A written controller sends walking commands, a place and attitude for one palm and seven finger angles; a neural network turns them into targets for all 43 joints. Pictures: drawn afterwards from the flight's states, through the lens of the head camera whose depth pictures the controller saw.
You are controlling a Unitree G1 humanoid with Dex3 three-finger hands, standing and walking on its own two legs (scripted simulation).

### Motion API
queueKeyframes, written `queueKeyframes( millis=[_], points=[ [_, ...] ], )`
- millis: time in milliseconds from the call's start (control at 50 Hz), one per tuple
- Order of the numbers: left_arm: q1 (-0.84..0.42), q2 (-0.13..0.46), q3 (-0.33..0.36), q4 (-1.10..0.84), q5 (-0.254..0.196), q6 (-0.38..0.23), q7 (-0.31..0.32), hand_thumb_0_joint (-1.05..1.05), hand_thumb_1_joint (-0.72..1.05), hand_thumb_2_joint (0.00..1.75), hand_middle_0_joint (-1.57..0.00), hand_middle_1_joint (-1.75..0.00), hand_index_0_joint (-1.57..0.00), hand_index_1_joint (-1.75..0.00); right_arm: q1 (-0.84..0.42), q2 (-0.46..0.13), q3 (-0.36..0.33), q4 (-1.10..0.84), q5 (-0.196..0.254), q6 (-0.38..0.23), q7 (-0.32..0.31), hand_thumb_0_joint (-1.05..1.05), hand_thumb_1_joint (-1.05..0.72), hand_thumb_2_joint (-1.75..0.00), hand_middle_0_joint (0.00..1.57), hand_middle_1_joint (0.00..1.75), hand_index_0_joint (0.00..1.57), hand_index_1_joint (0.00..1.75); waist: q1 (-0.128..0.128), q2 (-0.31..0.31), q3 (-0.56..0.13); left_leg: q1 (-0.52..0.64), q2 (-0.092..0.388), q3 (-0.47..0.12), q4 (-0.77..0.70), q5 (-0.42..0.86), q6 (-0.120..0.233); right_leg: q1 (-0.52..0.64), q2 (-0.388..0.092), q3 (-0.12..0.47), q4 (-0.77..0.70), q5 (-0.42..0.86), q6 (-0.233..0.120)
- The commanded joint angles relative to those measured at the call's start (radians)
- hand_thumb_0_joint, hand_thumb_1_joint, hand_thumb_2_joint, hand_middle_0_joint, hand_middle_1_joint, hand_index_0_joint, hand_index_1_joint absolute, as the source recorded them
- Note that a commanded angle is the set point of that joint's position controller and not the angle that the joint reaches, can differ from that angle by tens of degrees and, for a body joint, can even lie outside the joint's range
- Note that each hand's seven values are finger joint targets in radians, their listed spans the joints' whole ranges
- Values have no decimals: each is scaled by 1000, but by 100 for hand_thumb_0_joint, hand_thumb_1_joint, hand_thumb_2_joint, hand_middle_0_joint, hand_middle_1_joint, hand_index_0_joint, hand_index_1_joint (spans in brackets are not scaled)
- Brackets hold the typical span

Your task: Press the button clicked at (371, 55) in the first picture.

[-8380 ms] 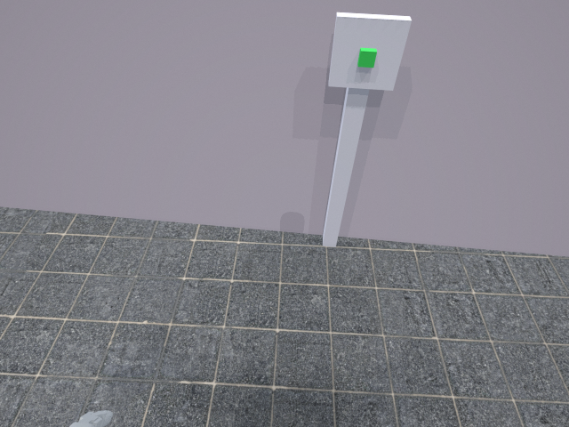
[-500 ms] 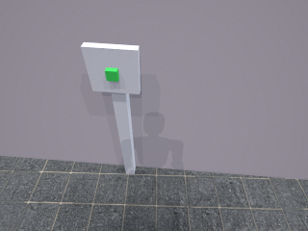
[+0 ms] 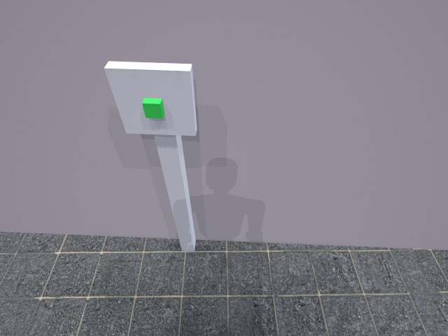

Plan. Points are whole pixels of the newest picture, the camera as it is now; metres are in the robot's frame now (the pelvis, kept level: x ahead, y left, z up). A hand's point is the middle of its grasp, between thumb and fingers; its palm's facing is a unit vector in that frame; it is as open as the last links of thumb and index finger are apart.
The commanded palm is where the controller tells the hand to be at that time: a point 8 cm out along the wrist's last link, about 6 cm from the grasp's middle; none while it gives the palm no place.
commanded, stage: look again from close up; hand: left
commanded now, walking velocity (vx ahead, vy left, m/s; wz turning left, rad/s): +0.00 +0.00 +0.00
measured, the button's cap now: (154, 107) +0.57 +0.20 +0.10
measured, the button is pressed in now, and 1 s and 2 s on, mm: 0 0 0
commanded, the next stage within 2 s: shuffle to correct the standing spot in 0.46 s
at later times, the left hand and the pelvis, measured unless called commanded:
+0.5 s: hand out of the picture +0.13 +0.26 -0.12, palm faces +0.03 -0.92 -0.38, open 7.4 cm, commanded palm none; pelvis +0.00 +0.00 +0.00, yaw +1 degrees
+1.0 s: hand out of the picture +0.00 +0.15 -0.19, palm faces +0.04 -0.99 -0.14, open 7.4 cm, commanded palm none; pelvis +0.05 +0.00 -0.01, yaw +0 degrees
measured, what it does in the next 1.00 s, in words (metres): shifts its weight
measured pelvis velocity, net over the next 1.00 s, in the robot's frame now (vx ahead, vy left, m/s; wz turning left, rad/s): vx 0.05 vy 0.00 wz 0.00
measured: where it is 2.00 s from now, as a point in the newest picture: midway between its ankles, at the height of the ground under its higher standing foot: outside the picture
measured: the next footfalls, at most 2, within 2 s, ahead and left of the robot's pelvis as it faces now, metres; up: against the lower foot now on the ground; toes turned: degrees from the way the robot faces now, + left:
left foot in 1.14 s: +0.09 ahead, +0.11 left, +0.00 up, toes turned +7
right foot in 1.36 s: +0.16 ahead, -0.12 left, +0.00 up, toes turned -4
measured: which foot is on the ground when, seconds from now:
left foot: down 0.00-1.00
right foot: down 0.00-1.00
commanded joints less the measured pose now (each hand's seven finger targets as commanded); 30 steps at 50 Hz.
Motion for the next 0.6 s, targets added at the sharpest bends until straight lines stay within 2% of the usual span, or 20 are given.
queueKeyframes(
  millis=[0, 20, 60, 80, 140, 180, 240, 340, 380, 520, 540, 580],
  points=[
    [-21, 227, 56, -130, 6, -28, 12, 0, 90, 90, -20, -30, -20, -30, 20, -192, -58, -110, -3, -27, -15, 0, -90, -90, 20, 30, 20, 30, -15, -51, -51, -124, 30, -49, 0, -32, 51, 28, -82, 150, -125, -211, -63],
    [-44, 241, 63, -135, 5, -30, 12, 0, 90, 90, -20, -30, -20, -30, 14, -203, -62, -109, -1, -30, -15, 0, -90, -90, 20, 30, 20, 30, -15, -37, -11, -129, 35, -57, -10, -11, 54, -1, -81, 145, -120, -192, -66],
    [-73, 264, 70, -144, 1, -37, 8, 0, 90, 90, -20, -30, -20, -30, -7, -236, -67, -114, 3, -40, -16, 0, -90, -90, 20, 30, 20, 30, -9, 38, 9, -131, 63, -82, -44, 56, 59, 18, -62, 115, -82, -74, -68],
    [-79, 273, 72, -145, -1, -40, 7, 0, 90, 90, -20, -30, -20, -30, -19, -253, -67, -118, 4, -45, -16, 0, -90, -90, 20, 30, 20, 30, -2, 47, -7, -133, 74, -90, -51, 108, 61, 57, -58, 98, -60, 14, -67],
    [-115, 300, 73, -149, -4, -42, 2, 0, 90, 90, -20, -30, -20, -30, -61, -298, -67, -125, 3, -50, -14, 0, -90, -90, 20, 30, 20, 30, 5, 36, -34, -115, 85, -91, -61, 212, 55, 116, -61, 72, -27, 164, -62],
    [-137, 316, 71, -148, -6, -40, 0, 0, 90, 90, -20, -30, -20, -30, -94, -320, -64, -129, 2, -49, -12, 0, -90, -90, 20, 30, 20, 30, 11, 55, -46, -100, 90, -92, -77, 261, 52, 143, -64, 63, -23, 215, -58],
    [-184, 344, 67, -151, -7, -37, -4, 0, 90, 90, -20, -30, -20, -30, -135, -354, -60, -132, 0, -45, -7, 0, -90, -90, 20, 30, 20, 30, 11, 41, -39, -90, 92, -93, -101, 274, 45, 159, -68, 63, -36, 227, -52],
    [-246, 379, 57, -153, -6, -31, -13, 0, 90, 90, -20, -30, -20, -30, -191, -397, -51, -139, -2, -38, 3, 0, -90, -90, 20, 30, 20, 30, 9, 22, -25, -83, 93, -100, -154, 192, 41, 159, -72, 71, -84, 153, -40],
    [-259, 391, 53, -151, -6, -30, -17, 0, 90, 90, -20, -30, -20, -30, -205, -405, -47, -139, -2, -35, 7, 0, -90, -90, 20, 30, 20, 30, 9, 5, -18, -84, 90, -100, -168, 142, 41, 155, -76, 78, -108, 106, -37],
    [-269, 399, 45, -138, -6, -31, -19, 0, 90, 90, -20, -30, -20, -30, -222, -415, -38, -116, 1, -32, 11, 0, -90, -90, 20, 30, 20, 30, 5, -16, -55, -33, 89, -94, -177, 157, 37, 165, -83, 84, -140, 114, -36],
    [-265, 401, 45, -135, -6, -32, -19, 0, 90, 90, -20, -30, -20, -30, -225, -412, -38, -113, 1, -31, 12, 0, -90, -90, 20, 30, 20, 30, 5, -18, -52, -30, 88, -90, -177, 153, 36, 166, -85, 89, -146, 116, -36],
    [-208, 313, 23, -103, -8, -20, -15, 0, 90, 90, -20, -30, -20, -30, -187, -320, -11, -84, -3, -18, 15, 0, -90, -90, 20, 30, 20, 30, 5, -28, -64, -24, 81, -72, -173, 88, 21, 169, -85, 85, -162, 18, -22]
  ],
)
